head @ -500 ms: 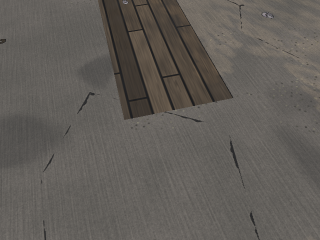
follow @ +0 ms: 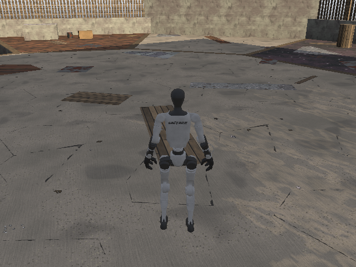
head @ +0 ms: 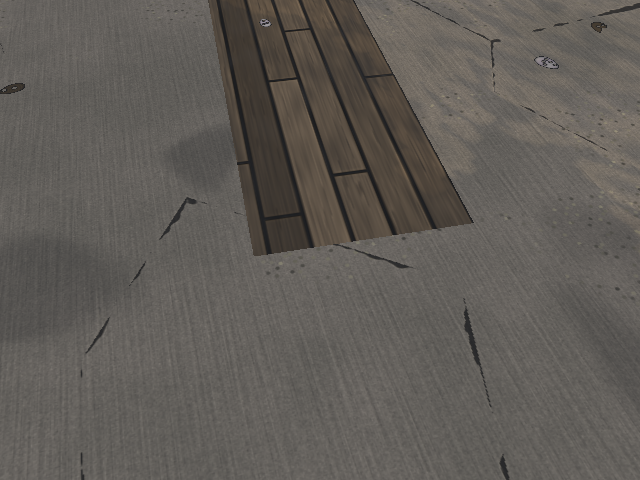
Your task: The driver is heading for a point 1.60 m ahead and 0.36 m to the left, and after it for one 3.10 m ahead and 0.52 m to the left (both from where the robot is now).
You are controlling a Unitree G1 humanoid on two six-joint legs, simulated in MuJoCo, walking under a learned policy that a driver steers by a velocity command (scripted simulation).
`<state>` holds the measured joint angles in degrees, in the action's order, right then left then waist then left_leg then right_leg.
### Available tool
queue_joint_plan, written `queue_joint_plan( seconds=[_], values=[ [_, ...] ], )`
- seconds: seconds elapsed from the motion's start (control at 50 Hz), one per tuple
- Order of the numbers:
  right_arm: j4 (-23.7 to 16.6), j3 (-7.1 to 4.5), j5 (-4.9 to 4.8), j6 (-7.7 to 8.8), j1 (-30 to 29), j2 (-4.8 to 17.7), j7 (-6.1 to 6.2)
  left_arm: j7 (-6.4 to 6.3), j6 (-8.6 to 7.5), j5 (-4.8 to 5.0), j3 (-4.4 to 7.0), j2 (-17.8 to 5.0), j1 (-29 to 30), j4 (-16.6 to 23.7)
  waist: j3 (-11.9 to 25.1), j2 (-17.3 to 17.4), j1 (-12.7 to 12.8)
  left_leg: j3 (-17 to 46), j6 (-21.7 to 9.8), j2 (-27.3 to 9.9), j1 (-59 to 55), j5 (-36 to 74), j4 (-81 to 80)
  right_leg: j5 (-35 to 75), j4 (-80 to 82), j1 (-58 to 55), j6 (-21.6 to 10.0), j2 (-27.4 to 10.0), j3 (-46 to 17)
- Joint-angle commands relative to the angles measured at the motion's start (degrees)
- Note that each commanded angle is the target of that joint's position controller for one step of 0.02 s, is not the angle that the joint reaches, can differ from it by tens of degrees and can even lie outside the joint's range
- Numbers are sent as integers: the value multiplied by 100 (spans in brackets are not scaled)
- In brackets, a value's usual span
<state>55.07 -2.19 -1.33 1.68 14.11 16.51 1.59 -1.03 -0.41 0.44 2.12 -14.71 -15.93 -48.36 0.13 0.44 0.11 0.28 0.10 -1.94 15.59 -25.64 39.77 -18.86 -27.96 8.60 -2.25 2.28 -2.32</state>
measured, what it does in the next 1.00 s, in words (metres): walks ahead: right foot, then left foot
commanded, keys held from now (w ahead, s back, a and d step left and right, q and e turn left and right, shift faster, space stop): w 0.42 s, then no key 0.58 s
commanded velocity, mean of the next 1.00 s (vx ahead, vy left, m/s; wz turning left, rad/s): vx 0.26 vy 0.00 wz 0.00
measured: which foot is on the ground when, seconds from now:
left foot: down 0.00-0.58, up 0.60-0.90, down 0.92-1.00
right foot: down 0.00-0.10, up 0.12-0.54, down 0.56-1.00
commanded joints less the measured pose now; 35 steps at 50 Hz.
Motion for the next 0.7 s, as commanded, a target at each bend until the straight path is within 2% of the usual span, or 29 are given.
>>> queue_joint_plan(
  seconds=[0.02, 0.04, 0.06, 0.08, 0.1, 0.12, 0.14, 0.16, 0.18, 0.2, 0.22, 0.24, 0.28, 0.32, 0.36, 0.42, 0.46, 0.48, 0.52, 0.54, 0.56, 0.58, 0.6, 0.62, 0.64, 0.66, 0.68, 0.7],
  values=[
    [-539, -93, -92, 365, -594, 529, -159, -42, -170, 86, 266, -1016, 25, 279, -841, -967, 113, 178, -409, -279, 1465, -491, 167, -1715, 1870, -87, -1124, -1890, -2458],
    [-431, -92, -87, 418, -388, 497, -211, -35, -164, 133, 272, -1046, 238, 335, -703, -823, -48, 29, -468, -215, 847, 2, -436, -1271, 1736, 129, -968, -1689, -2034],
    [-185, -112, -54, 446, 74, 460, -241, -23, -139, 167, 271, -1064, 511, 402, -491, -687, -313, -259, -445, 9, -245, 929, -1134, -804, 1493, 620, -781, -1359, -1482],
    [110, -169, 10, 435, 632, 494, -248, -13, -127, 124, 243, -959, 547, 417, -246, -532, -521, -409, -316, 276, -1267, 1506, -1325, -485, 1030, 1091, -620, -1030, -1060],
    [284, -231, 35, 420, 1191, 641, -237, 6, -152, 48, 145, -638, 608, 466, -64, -24, -710, 238, -364, -113, -2036, 1243, -1579, -199, -9, 1651, -348, -617, -525],
    [295, -370, 22, 423, 1723, 1318, -220, 8, -227, -26, 31, -265, 651, 703, 134, 1560, -797, 2589, -998, -1499, -2618, 186, -2603, -719, -1982, 2659, 124, 109, 256],
    [238, -301, 119, 476, 1587, 1224, -280, -18, -323, 135, 132, -584, 615, 761, -63, 1403, -695, 4019, -1591, -2094, -2353, -718, -3127, -1508, -3142, 3288, 120, 117, -243],
    [80, -215, 92, 523, 1066, 938, -273, 9, -400, 254, 179, -768, 460, 686, -581, 864, -443, 3596, -1541, -2016, -2125, -1026, -3145, -1025, -3615, 3712, -9, -281, -494],
    [-39, -165, 83, 535, 763, 736, -265, 49, -455, 248, 191, -812, 395, 596, -734, 692, -336, 2966, -1323, -1721, -2051, -726, -3155, -429, -3664, 3818, -96, -505, -391],
    [-99, -131, 91, 527, 625, 677, -274, 66, -495, 174, 214, -808, 451, 561, -733, 548, -289, 2472, -1153, -1522, -2061, -85, -3177, 36, -3516, 3850, -125, -655, -294],
    [-111, -62, 114, 503, 630, 484, -282, 90, -498, 94, 248, -830, 568, 558, -670, 463, -288, 1959, -965, -1300, -2061, 727, -3184, 408, -3322, 3722, -129, -777, -224],
    [-80, -38, 136, 475, 737, 471, -280, 141, -493, 71, 235, -714, 599, 571, -566, 631, -277, 1603, -912, -1182, -1992, 1444, -3168, 675, -3172, 3522, -77, -816, -113],
    [-12, -23, 132, 427, 973, 487, -245, 206, -459, 37, 204, -542, 726, 602, -453, 536, -312, 1087, -956, -1029, -2041, 2755, -3130, 989, -2933, 3492, 87, -795, 116],
    [-5, -35, 141, 374, 1032, 606, -182, 217, -428, 44, 153, -399, 1096, 757, -522, 391, -359, 791, -995, -954, -1877, 3300, -3209, 1269, -2359, 3495, 237, -757, 254],
    [-21, -23, 143, 336, 1036, 644, -119, 236, -442, 62, 89, -272, 1544, 922, -631, 380, -441, 503, -937, -803, -1550, 3309, -3346, 1760, -1508, 3162, 307, -660, 385],
    [61, -33, 109, 323, 1318, 706, -72, 299, -475, 96, 44, -240, 2088, 1098, -809, 413, -580, 380, -958, -859, -1435, 3112, -3518, 2264, -654, 2768, 278, -495, 522],
    [119, -36, 98, 272, 1378, 681, -52, 358, -522, 86, 36, -258, 2303, 1190, -910, 403, -533, 260, -917, -911, -1587, 3858, -3277, 2358, -242, 2581, 168, -372, 518],
    [135, -51, 99, 244, 1379, 704, -42, 389, -550, 76, 49, -300, 2306, 1215, -830, 462, -450, 225, -857, -962, -1728, 4340, -3071, 2363, -113, 2419, 80, -321, 480],
    [72, -102, 122, 199, 1200, 816, -17, 405, -587, 29, 153, -570, 1816, 1080, -334, 668, -76, 238, -681, -1018, -2033, 5713, -2402, 2234, -86, 1726, -134, -110, 450],
    [10, -122, 138, 160, 1042, 847, -8, 379, -596, 5, 240, -749, 1150, 851, 106, 730, 264, 205, -578, -930, -2108, 6382, -1719, 2224, -81, 1031, -269, 44, 504],
    [-47, -109, 148, 123, 935, 823, -20, 328, -587, -16, 322, -915, 350, 583, 579, 594, 690, 54, -385, -674, -1852, 6429, -695, 2905, 245, -16, -430, 0, 530],
    [-209, -36, 253, 141, 1030, 635, -25, 247, -551, -180, 368, -1242, -430, 384, 1395, -19, 838, 43, -196, -367, -543, 4543, 855, 4822, -313, -1894, -763, -1009, -438],
    [-20, 195, 260, 175, 2292, -196, -121, 271, -489, -227, 335, -1434, -452, 302, 2518, -1569, 176, 211, 132, 679, 1177, -1172, 3167, 6144, -368, -3679, -2059, -2792, -2672],
    [213, 26, 84, 220, 2168, 455, -157, 286, -427, -134, 265, -951, -465, 325, 2775, -788, 482, 1075, 126, 602, 1203, -1365, 3755, 5165, 95, -3104, -2016, -2556, -2937],
    [-77, -58, -65, 225, 1407, 677, -151, 269, -409, -25, 199, -812, 259, 401, 1596, -692, 335, 800, 106, 268, 1593, -1072, 3691, 4554, 413, -2106, -1737, -2271, -2061],
    [-196, -53, -30, 196, 948, 604, -79, 251, -401, 4, 132, -595, 775, 417, 919, -213, 167, 525, 150, 4, 1578, -655, 3305, 4080, 742, -1148, -1474, -1946, -1546],
    [-220, -87, 49, 123, 803, 560, -11, 251, -426, -37, 71, -455, 1022, 410, 543, -80, 15, 490, 206, -162, 1296, -339, 2966, 3977, 973, -321, -1358, -1792, -1227],
    [-220, -82, 100, 28, 933, 431, 23, 261, -444, -128, 71, -458, 1150, 341, 441, -261, -181, 493, 236, -294, 738, -92, 2615, 3791, 1189, 332, -1277, -1615, -938]
  ],
)
Keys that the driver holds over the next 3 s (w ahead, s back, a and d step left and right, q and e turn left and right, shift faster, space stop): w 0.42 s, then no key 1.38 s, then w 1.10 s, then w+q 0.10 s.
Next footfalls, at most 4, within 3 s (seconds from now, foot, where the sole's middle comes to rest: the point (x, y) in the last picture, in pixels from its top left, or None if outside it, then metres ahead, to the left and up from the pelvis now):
0.56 right None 0.43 -0.07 -0.77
0.92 left None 0.42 0.16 -0.77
2.52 left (270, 360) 0.83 0.15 -0.77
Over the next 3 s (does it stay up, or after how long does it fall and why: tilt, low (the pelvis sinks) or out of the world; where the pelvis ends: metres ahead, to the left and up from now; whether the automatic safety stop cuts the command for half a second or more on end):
stays up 0.90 0.04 0.00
